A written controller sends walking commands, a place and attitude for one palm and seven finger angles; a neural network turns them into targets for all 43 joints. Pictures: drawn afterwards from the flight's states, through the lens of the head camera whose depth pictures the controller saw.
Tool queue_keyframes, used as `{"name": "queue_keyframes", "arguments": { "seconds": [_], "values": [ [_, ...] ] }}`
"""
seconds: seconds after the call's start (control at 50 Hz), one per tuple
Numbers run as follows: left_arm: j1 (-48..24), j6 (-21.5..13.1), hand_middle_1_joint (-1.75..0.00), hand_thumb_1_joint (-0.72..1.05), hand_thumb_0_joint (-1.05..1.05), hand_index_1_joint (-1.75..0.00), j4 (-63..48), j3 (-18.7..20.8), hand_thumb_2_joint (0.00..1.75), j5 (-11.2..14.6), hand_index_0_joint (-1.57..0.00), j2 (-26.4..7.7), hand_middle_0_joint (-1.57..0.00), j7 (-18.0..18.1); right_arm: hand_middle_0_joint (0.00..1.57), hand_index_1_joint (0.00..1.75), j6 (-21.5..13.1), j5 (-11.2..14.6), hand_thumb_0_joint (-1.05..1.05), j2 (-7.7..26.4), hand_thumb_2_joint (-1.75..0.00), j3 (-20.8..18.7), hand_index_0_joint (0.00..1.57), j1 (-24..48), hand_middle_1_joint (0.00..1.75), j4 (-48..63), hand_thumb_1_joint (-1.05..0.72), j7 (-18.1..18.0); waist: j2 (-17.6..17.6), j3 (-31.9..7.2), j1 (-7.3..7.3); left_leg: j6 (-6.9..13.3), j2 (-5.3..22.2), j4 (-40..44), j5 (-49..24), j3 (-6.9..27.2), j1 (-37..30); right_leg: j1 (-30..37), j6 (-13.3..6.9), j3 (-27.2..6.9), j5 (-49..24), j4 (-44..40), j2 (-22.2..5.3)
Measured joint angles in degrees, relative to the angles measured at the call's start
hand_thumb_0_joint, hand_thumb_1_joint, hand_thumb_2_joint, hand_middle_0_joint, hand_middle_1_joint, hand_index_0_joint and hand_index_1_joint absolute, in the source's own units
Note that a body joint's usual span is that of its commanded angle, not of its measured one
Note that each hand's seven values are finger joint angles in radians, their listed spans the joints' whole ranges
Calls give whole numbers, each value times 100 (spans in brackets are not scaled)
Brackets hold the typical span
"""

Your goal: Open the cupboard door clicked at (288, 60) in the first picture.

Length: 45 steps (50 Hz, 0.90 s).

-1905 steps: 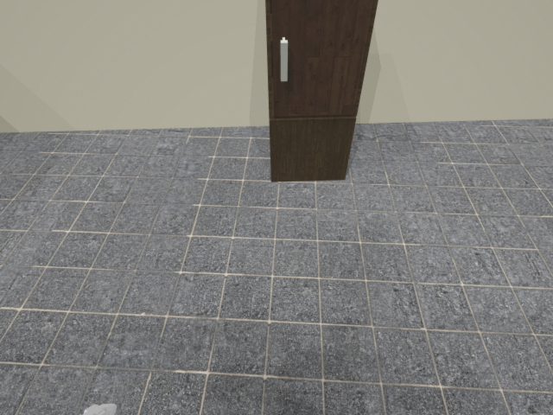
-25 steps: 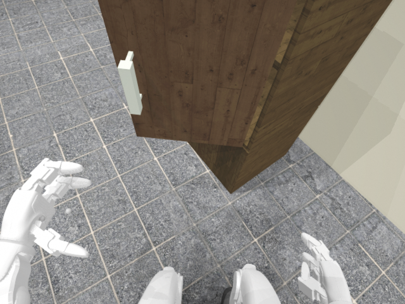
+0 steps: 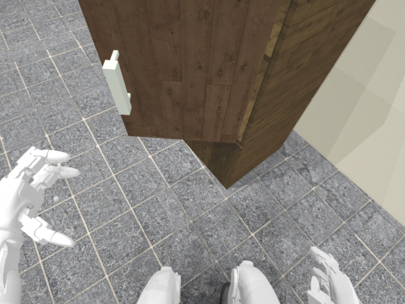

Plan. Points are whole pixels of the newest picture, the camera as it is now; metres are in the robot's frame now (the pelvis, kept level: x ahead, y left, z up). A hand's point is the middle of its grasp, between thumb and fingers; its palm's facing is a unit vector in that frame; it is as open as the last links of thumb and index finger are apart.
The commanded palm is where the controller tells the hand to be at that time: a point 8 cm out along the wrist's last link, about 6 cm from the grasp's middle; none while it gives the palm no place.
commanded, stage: raise the hand with hooked fingers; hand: left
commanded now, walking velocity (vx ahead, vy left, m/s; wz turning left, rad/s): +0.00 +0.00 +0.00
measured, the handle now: (120, 83) +0.58 +0.23 +0.02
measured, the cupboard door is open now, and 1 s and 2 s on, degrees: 49 49 49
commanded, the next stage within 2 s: move the hooked fingers beside the handle in 0.24 s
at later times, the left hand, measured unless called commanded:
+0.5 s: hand (61, 194) +0.29 +0.26 +0.04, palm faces -0.01 -1.00 -0.05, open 14.0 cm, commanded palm +0.28 +0.31 +0.04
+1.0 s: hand (72, 154) +0.37 +0.27 +0.04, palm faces -0.03 -1.00 -0.03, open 14.0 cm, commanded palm +0.36 +0.32 +0.04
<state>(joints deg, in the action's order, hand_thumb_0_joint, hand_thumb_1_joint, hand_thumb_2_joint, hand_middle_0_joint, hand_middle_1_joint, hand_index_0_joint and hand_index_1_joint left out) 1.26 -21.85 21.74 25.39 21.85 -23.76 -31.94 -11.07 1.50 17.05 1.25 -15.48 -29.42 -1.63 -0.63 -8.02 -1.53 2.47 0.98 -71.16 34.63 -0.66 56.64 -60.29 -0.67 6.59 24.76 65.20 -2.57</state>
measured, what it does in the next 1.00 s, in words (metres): stands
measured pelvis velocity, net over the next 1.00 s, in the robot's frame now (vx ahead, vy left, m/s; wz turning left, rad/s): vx -0.01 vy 0.00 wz -0.01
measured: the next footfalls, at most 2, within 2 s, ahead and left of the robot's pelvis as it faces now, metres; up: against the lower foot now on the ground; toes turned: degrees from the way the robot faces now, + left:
none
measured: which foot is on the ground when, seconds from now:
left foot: down 0.00-1.00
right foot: down 0.00-1.00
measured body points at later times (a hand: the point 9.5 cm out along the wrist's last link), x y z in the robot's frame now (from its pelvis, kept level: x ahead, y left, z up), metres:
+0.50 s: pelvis +0.00 -0.01 +0.00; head +0.10 +0.01 +0.43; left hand +0.29 +0.32 +0.04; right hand +0.17 -0.26 -0.09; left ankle -0.01 +0.09 -0.64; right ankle +0.06 -0.12 -0.64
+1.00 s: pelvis -0.01 +0.00 -0.01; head +0.11 +0.02 +0.42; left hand +0.37 +0.33 +0.04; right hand +0.10 -0.28 -0.10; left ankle -0.01 +0.09 -0.64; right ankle +0.06 -0.12 -0.64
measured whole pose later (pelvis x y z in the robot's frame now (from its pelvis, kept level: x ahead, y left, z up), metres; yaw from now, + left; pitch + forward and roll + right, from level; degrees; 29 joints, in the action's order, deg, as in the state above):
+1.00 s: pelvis -0.01 +0.00 -0.01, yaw -1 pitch +22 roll -3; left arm -23.0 -23.6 44.5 28.5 16.8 -29.4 -33.2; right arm -6.7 1.4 17.5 2.3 -16.9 -32.8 -2.6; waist -0.2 -7.7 -3.6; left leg 2.2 1.5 -72.9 34.2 -0.9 60.9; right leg -64.8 -1.2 6.2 24.0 66.7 -2.0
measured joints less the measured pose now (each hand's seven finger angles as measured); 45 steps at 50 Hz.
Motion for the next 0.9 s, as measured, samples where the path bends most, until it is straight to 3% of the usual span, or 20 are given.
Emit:
{"name": "queue_keyframes", "arguments": {
  "seconds": [0.4,0.54,0.7,0.9],
  "values": [
    [-84,-48,-120,-50,-1,-120,107,-14,30,-8,-31,49,-30,-34,20,30,39,7,1,-79,-90,84,20,137,30,42,-90,-52,-15,-19,52,-69,32,-67,33,50,6,-19,-72,42,62,101,29],
    [-688,-43,-120,-50,-1,-120,571,-9,30,-104,-31,-33,-30,-46,20,30,35,17,1,-28,-90,104,20,169,30,-53,-90,-132,-6,-9,77,-74,16,-177,39,80,138,-135,-85,67,75,202,7],
    [-1404,80,-120,-50,-1,-120,1076,60,30,-282,-31,-224,-30,-45,20,30,154,14,1,-35,-90,117,20,148,30,-117,-90,-125,16,17,-56,-71,39,-166,-4,34,236,-253,-85,23,6,182,34],
    [-2017,-60,-120,-50,-1,-120,1958,312,30,-411,-31,-494,-30,-39,20,30,357,15,1,20,-90,133,20,-101,30,-198,-90,-81,41,1,-169,-41,56,-128,-36,-35,320,-364,-63,-45,-56,140,60]
  ]
}}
